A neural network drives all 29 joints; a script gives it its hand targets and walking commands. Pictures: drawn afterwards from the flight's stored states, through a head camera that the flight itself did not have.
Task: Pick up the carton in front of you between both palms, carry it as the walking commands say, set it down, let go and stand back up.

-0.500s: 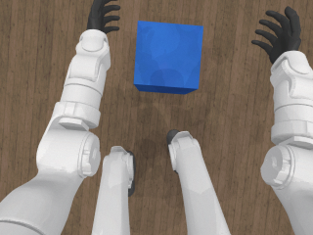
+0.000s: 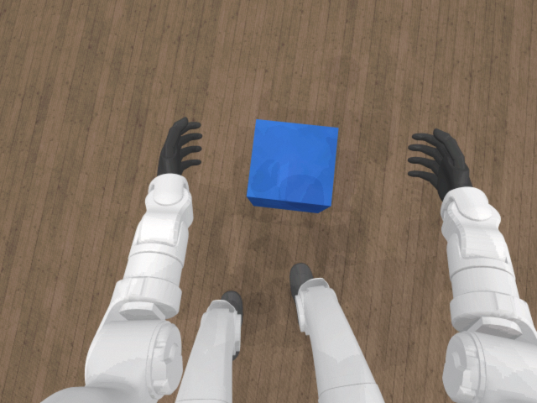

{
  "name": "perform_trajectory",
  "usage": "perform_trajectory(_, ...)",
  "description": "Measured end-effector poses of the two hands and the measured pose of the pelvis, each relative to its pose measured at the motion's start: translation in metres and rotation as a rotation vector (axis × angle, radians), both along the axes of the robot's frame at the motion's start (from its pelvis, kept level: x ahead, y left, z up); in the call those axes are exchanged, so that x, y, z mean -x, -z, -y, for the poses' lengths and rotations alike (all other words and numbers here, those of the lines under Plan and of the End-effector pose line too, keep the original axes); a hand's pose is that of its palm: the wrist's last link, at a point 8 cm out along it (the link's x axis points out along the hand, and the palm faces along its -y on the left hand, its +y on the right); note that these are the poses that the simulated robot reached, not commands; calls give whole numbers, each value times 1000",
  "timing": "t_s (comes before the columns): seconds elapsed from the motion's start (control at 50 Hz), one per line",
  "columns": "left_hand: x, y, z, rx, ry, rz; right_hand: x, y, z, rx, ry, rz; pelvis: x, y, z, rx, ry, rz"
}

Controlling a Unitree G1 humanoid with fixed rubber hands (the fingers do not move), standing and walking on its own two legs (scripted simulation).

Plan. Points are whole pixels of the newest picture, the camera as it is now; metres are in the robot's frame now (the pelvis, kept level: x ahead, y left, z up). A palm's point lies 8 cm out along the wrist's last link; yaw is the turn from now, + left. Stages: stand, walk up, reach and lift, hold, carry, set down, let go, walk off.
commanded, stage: let go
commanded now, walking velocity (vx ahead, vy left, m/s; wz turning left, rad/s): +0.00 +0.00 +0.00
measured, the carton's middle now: (290, 171) +0.50 -0.10 -0.56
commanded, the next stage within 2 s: stand in 1.10 s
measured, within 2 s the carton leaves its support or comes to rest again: neither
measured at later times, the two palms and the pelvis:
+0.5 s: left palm (64, 279) +0.30 +0.21 -0.01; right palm (478, 304) +0.22 -0.23 +0.01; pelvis +0.07 +0.02 +0.08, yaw -3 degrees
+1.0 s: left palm out of the picture +0.26 +0.27 +0.02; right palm (455, 305) +0.23 -0.20 +0.02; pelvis +0.08 +0.05 +0.09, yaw -4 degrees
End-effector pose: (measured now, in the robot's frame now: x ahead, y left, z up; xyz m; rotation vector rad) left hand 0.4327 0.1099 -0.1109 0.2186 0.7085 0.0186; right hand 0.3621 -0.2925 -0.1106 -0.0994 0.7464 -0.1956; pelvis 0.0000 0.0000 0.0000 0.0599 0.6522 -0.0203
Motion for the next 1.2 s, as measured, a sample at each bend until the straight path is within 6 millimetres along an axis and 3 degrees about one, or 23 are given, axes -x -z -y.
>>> perform_trajectory(0.08,27,-20,-10,-5,-13,-13,24,-22,0,13,-40,-28,-10,-18,5,7,5,73)
perform_trajectory(0.22,56,-54,-27,-2,9,-23,63,-59,-8,14,-52,-39,-30,-43,7,25,19,191)
perform_trajectory(0.52,136,-108,-107,10,12,-50,141,-125,-69,5,-46,-57,-68,-85,-20,76,28,479)
perform_trajectory(0.6,154,-121,-132,6,1,-50,145,-132,-84,9,-56,-57,-75,-90,-33,90,30,553)
perform_trajectory(0.72,171,-133,-161,2,-15,-60,137,-134,-100,9,-73,-48,-81,-91,-49,101,34,632)
perform_trajectory(0.88,177,-138,-170,10,-20,-74,129,-134,-108,10,-83,-54,-84,-91,-56,103,31,678)
perform_trajectory(1.12,179,-132,-149,-13,-28,-67,140,-133,-74,65,-37,-84,-80,-89,-38,98,37,671)
perform_trajectory(1.2,191,-124,-163,-99,-69,-104,147,-123,-54,84,-20,-69,-78,-85,-31,88,34,665)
